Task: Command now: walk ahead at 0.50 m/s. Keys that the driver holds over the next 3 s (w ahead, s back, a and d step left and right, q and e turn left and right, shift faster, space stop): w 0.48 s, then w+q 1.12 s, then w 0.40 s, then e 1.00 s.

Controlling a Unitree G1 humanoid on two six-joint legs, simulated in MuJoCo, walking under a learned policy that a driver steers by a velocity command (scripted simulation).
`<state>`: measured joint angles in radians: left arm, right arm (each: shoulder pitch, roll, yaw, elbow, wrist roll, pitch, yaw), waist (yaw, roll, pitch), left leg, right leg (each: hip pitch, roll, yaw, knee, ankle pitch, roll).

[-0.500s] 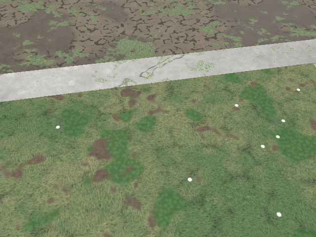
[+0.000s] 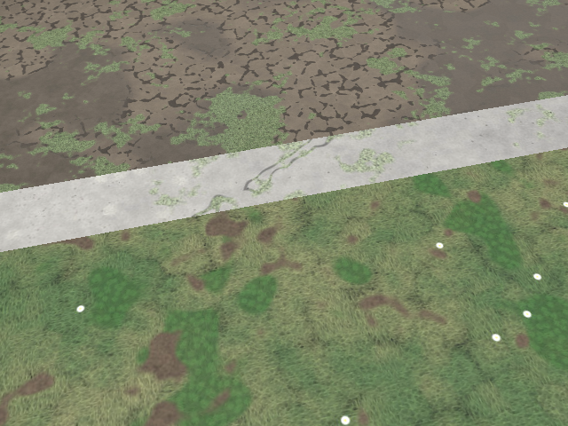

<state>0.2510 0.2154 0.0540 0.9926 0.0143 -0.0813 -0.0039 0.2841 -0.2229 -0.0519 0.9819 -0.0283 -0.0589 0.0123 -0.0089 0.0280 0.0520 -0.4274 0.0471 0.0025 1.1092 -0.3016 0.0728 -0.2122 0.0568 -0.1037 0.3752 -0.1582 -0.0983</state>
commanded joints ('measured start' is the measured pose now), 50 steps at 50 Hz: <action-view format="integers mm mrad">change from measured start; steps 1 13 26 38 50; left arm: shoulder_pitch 77 271 122 -284 -2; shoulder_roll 85 95 47 50 172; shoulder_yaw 10 1 10 -3 36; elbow -2 66 -4 -177 -192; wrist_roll -8 6 26 10 27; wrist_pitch -28 -20 9 34 8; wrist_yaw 5 16 -6 -16 18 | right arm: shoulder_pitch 68 -333 -24 207 198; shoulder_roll -30 -36 -41 -107 -113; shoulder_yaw -9 8 -11 -23 -43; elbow -24 -164 -26 16 -82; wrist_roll -11 6 19 19 22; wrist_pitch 20 15 -27 -26 1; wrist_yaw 14 14 -7 -16 -21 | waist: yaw -29 65 31 -52 23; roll -82 -91 31 38 -160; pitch -12 63 -25 23 -210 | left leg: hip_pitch -109 -223 291 372 -219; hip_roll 52 23 176 108 -59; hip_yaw -11 70 -241 -212 -92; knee -23 -481 -931 -935 153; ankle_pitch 69 274 220 399 -157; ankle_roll -25 -28 137 153 36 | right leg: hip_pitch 62 282 -302 -427 331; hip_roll -263 -263 -145 -123 -481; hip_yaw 246 146 139 85 706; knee -242 -234 770 316 -125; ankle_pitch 160 373 -117 138 -342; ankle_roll -110 -104 20 134 -95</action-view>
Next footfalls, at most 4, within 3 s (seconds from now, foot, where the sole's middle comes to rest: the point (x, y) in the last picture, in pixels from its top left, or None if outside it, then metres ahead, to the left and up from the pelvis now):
0.38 left None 0.37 0.12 -0.78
0.94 right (323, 347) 0.68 -0.05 -0.78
1.46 left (215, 300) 0.82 0.24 -0.78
2.04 right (202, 211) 1.14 0.30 -0.78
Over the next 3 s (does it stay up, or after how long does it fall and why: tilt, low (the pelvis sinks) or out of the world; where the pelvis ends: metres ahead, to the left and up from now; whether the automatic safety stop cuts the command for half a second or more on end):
stays up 0.98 0.34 -0.01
